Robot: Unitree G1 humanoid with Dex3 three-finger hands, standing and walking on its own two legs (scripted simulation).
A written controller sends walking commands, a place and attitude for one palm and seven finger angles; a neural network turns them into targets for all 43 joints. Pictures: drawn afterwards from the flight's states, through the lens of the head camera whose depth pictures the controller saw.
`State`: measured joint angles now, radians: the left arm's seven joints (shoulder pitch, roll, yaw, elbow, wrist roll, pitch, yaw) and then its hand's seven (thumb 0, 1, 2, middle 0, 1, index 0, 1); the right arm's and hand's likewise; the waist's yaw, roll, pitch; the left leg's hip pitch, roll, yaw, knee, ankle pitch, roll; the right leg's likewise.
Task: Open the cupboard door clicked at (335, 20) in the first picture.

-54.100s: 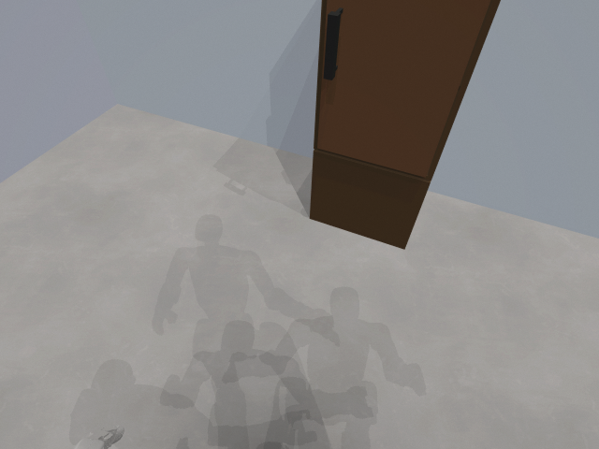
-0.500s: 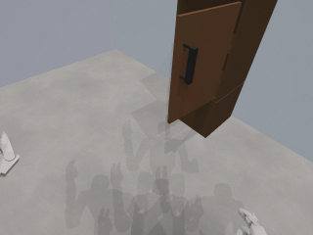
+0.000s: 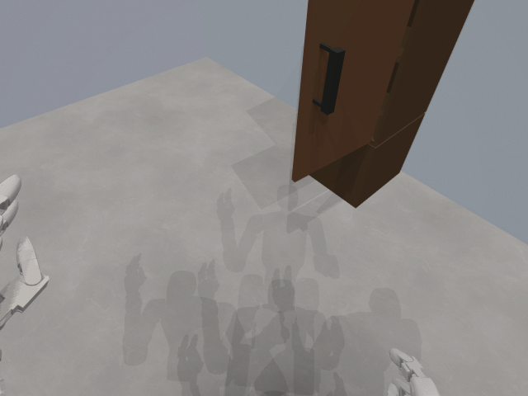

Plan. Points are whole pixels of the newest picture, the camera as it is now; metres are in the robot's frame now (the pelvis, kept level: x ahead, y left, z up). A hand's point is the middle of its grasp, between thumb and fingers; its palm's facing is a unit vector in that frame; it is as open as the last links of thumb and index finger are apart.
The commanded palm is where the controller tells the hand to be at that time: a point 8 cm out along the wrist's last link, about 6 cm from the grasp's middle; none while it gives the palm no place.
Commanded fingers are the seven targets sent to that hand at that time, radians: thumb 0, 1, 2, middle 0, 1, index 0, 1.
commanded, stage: stop stepping back and stand still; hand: left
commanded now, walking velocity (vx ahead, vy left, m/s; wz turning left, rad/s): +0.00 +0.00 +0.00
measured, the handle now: (325, 79) +0.87 -0.11 +0.06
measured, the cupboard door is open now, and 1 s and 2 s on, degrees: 84 84 84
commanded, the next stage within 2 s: let the arm hang, fingers relaxed in 0.12 s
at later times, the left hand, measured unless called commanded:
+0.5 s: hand out of the picture +0.09 +0.20 -0.15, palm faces -0.05 -0.97 -0.23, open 7.4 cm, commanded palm none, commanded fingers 0.00 0.90 0.90 -0.20 -0.30 -0.20 -0.30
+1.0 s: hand out of the picture +0.08 +0.27 -0.13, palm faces +0.02 -0.92 -0.38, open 7.4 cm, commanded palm none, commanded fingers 0.00 0.90 0.90 -0.20 -0.30 -0.20 -0.30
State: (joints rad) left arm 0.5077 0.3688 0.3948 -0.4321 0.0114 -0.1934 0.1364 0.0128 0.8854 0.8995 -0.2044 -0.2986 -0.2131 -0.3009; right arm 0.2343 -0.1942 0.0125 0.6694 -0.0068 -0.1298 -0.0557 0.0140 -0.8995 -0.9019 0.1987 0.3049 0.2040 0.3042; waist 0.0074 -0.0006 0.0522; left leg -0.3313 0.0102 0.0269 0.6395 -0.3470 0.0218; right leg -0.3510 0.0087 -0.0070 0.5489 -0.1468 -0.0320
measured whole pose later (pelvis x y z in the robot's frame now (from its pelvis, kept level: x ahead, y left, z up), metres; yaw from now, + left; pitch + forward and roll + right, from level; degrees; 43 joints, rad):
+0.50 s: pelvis -0.01 +0.01 +0.00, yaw +2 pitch -1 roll +0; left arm 0.23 0.22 -0.02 0.76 0.03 0.07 -0.02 0.01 0.90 0.90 -0.20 -0.30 -0.20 -0.30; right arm 0.19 -0.31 -0.01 0.89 -0.04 0.01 0.02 0.01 -0.90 -0.90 0.20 0.30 0.20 0.30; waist -0.04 0.01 0.05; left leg -0.35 -0.02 0.01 0.60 -0.23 0.01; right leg -0.36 -0.02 -0.03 0.62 -0.23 -0.02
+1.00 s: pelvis +0.03 +0.01 +0.02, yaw +2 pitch -1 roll +0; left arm 0.12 0.32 0.02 1.14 0.01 -0.01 0.00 0.00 0.90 0.90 -0.20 -0.30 -0.20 -0.30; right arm 0.16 -0.29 -0.01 1.10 -0.02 0.01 0.01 0.01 -0.90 -0.90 0.20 0.30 0.20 0.30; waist 0.00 0.06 0.06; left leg -0.19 -0.01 0.01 0.37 -0.17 0.01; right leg -0.20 -0.01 -0.03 0.39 -0.17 -0.01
